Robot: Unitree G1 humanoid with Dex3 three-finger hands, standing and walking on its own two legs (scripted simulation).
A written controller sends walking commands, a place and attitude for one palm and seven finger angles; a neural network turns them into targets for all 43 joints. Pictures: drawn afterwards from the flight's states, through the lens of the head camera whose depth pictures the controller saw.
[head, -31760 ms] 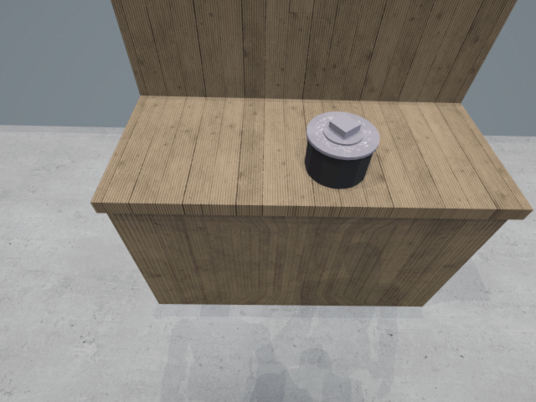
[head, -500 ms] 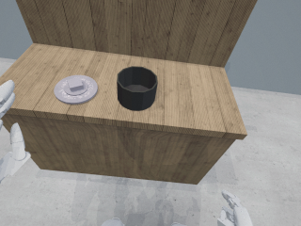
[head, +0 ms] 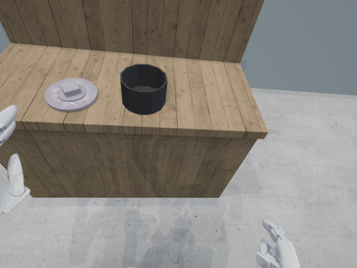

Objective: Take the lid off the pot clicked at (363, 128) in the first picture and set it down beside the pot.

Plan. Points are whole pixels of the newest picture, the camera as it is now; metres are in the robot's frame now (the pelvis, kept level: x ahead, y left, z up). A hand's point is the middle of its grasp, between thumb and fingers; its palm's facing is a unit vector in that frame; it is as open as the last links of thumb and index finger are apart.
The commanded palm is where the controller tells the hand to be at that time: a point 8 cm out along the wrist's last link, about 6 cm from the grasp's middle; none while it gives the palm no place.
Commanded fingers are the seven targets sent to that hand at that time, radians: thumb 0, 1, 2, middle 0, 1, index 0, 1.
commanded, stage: stop stepping back and stand still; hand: left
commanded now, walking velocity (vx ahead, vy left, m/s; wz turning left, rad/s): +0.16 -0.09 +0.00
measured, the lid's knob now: (70, 88) +0.68 +0.37 -0.05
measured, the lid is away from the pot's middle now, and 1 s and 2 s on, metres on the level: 0.25 0.25 0.25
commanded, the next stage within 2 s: let the arm hang, fingers relaxed in 0.62 s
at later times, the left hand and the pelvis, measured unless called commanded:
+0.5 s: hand out of the picture +0.14 +0.26 +0.18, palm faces +0.32 -0.86 -0.41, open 7.4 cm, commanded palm +0.08 +0.30 +0.20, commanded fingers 0.00 0.90 0.90 -0.20 -0.30 -0.20 -0.30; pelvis -0.05 +0.02 +0.01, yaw +0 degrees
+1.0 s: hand out of the picture -0.03 +0.19 -0.17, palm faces +0.11 -0.98 -0.15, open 6.9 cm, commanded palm none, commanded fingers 0.00 0.90 0.90 -0.20 -0.30 -0.20 -0.30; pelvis -0.04 +0.01 +0.02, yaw +2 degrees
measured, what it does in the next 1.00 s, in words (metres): steps on the spot: left foot, then right foot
